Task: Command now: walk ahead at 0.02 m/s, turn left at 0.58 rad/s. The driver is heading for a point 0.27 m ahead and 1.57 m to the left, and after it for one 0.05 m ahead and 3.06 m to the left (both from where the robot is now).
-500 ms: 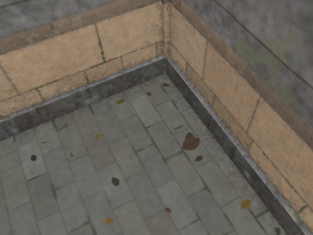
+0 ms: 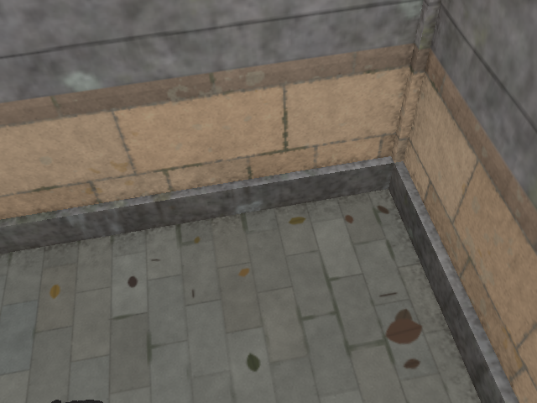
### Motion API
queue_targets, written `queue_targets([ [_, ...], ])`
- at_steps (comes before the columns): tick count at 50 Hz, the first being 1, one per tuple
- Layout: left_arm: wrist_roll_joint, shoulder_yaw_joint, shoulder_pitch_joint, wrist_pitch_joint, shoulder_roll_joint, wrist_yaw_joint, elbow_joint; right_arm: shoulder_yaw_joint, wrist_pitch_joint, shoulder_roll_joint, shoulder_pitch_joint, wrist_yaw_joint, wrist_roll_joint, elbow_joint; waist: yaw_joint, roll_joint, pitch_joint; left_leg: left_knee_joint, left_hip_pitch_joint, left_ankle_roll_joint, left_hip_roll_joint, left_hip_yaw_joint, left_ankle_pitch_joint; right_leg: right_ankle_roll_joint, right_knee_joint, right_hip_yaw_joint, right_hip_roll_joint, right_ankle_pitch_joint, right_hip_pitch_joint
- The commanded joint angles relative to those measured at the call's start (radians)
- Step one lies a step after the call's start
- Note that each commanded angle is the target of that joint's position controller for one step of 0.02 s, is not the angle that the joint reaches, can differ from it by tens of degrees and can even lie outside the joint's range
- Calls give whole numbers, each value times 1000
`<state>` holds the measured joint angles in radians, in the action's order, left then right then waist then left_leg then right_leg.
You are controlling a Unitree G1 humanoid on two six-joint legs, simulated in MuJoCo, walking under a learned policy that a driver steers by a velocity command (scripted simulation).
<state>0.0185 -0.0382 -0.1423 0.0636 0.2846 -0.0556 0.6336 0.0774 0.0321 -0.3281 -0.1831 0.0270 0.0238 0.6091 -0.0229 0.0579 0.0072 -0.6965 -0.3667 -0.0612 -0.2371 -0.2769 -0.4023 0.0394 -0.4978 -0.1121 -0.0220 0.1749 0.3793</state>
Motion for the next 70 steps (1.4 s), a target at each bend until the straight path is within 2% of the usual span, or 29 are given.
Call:
queue_targets([
  [1, 8, -64, -94, -7, 141, -3, -61, 51, -31, -163, -92, -22, -22, -49, 42, -322, -211, -485, -263, 107, 122, 96, -247, -324, 80, -373, 464, -647, -392],
  [4, -5, -47, -16, -28, 105, -12, -60, 30, 21, -91, -71, -25, -13, -37, 30, -120, -93, -574, -266, 161, 178, 148, -77, -224, 91, -141, 314, -496, -247],
  [7, 25, -56, -6, -57, 157, -5, -52, 7, 36, -31, -33, -22, -19, -81, 39, -229, -60, -402, -173, 170, 190, 252, -52, -205, 139, -14, 250, -400, -157],
  [11, -21, -70, 20, -66, 169, 1, -43, -1, 23, -28, -25, -40, -7, -103, 40, -330, -145, -127, -50, 119, 248, 288, 23, -224, 114, 8, 297, -358, -191],
  [14, -37, -75, 7, -61, 170, 3, -23, 21, 24, -49, -101, -48, -10, -77, 8, -283, -136, 101, 95, 61, 211, 353, 171, -179, 33, 47, 295, -208, -131],
  [15, -32, -66, -28, -56, 133, 4, -6, 28, 22, -60, -128, -42, -11, -65, 2, -232, -114, 188, 160, 31, 193, 336, 237, -125, -40, 87, 259, -98, -70],
  [16, -4, -56, -100, -51, 85, 5, 9, 47, 13, -131, -154, -32, -27, -71, 25, -13, -79, 282, 250, -26, 321, 121, 403, -28, -248, 201, 174, 135, 91],
  [17, 22, -39, -32, -43, 54, 5, -60, 64, 10, -246, -152, -24, -44, -114, 14, 319, -58, 344, 301, -207, 573, -249, 635, 49, -518, 214, 46, 470, 368],
  [18, 5, -59, 70, -35, 120, -2, -80, 49, -13, -203, -167, -31, -71, -122, -69, 236, -121, 388, 231, -299, 607, -329, 518, 45, -699, 47, 41, 488, 360],
  [19, -19, -68, 61, -38, 139, -5, -53, 35, -24, -157, -112, -29, -65, -120, -39, 162, -93, 381, 213, -250, 550, -225, 394, 29, -743, 26, 65, 410, 363],
  [21, -12, -71, 49, -57, 126, -6, -24, 22, -20, -114, -9, -15, -21, -129, -4, 97, -69, 353, 185, -159, 462, -112, 381, 23, -737, 27, 73, 254, 342],
  [23, 3, -72, 15, -55, 107, -1, -8, 8, -17, -85, 22, 7, -31, -137, 23, 86, -83, 346, 123, -150, 419, -51, 479, 27, -768, 46, 42, 156, 255],
  [32, -16, -53, 20, -29, 71, 14, 9, 28, 7, -108, -13, 15, -22, -109, 2, 121, -71, 351, 146, -158, 391, -173, 359, 24, -336, 36, -13, 224, 70],
  [37, -25, -66, -84, -22, 77, 51, 64, 40, 3, -95, 37, 22, 23, -115, 73, 76, -65, 272, 133, -96, 327, -223, 449, -8, 104, 59, -18, 14, -159],
  [38, -13, -76, -105, -23, 109, 51, 72, 40, 5, -73, 9, 23, 22, -111, 60, -9, -84, 182, 45, -49, 262, -167, 285, -42, 135, 2, 74, -76, -273],
  [39, 6, -86, -90, -41, 167, 45, 53, 23, 7, -4, -80, 19, 9, -103, 7, -270, -114, -73, -110, 28, 107, 17, -148, -135, 123, -193, 303, -365, -386],
  [40, 19, -87, -70, -40, 166, 42, 35, 60, 4, -108, -56, 24, -16, -126, 31, -342, -71, -271, -218, 75, 86, 79, -264, -303, 204, -373, 453, -348, -227],
  [41, 22, -73, 25, -36, 123, 38, -1, 78, 11, -163, -43, 23, -15, -108, 7, -264, -27, -433, -221, 93, 166, 88, -167, -308, 220, -297, 414, -213, -173],
  [43, -7, -54, 92, -52, 69, 7, -13, 65, 29, -101, -73, 20, -14, -69, -9, -208, -10, -562, -238, 131, 183, 129, -37, -234, 213, -123, 288, -84, -168],
  [46, 1, -51, 20, -56, 85, -24, 10, 38, 35, -37, -17, 28, -4, -91, 32, -175, 7, -537, -268, 158, 188, 176, 55, -235, 217, -26, 241, -134, -213],
  [51, -10, -63, -61, -54, 111, -18, 29, -8, 19, 37, 48, 4, -14, -115, 79, -207, -54, -243, -193, 156, 261, 210, -35, -264, 185, -13, 279, -225, -344],
  [56, -37, -58, -45, -62, 121, 8, 56, 2, 8, 26, -15, 1, 3, -75, 29, -220, -13, 127, 94, 104, 245, 322, 115, -240, 134, 17, 275, -324, -174],
  [58, -34, -38, -100, -52, 64, 20, 91, 9, -1, 11, -87, 16, -4, -46, 1, -136, -51, 281, 313, 50, 227, 296, 187, -148, 70, 70, 202, -33, -69],
  [59, -3, -15, -103, -38, -10, 32, 80, 22, -8, -51, -175, 24, -4, -31, -7, 55, -93, 306, 472, 5, 400, 64, 311, -68, -127, 163, 114, 232, 87],
  [60, -10, -9, -57, -19, 3, 36, 25, 53, -11, -158, -246, 10, -4, -1, -36, 283, -108, 407, 471, -165, 585, -225, 67, -36, -270, 193, 21, 449, 296],
  [61, -29, -41, 43, -7, 99, 35, 22, 50, -40, -129, -281, -3, -11, -2, -98, 157, -35, 492, 437, -235, 611, -327, -96, -31, -480, 104, 57, 469, 386],
  [62, -48, -51, 51, -4, 111, 38, 30, 39, -63, -102, -231, -6, -21, 10, -57, 128, 23, 503, 394, -209, 595, -283, -169, -54, -560, 65, 85, 394, 438],
  [66, -35, -48, -20, 6, 64, 42, 100, 17, -109, -16, -120, -18, -15, 4, 20, 94, 47, 549, 347, -129, 482, -65, 57, -83, -575, 48, 129, 89, 417],
  [70, -19, -39, 36, 19, 41, 46, 108, 29, -126, -46, -187, -30, -7, 44, -4, 34, 40, 571, 364, -149, 465, 1, 180, -33, -432, 57, 127, -69, 449],
])
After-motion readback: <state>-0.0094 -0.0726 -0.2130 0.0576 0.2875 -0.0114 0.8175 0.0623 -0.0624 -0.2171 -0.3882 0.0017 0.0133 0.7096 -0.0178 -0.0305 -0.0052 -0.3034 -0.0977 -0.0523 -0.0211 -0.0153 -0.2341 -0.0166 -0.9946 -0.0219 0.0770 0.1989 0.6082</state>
